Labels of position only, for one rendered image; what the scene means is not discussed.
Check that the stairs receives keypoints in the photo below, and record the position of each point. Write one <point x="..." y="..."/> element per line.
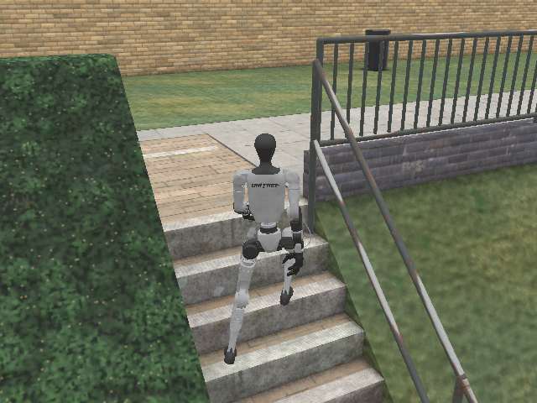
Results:
<point x="309" y="351"/>

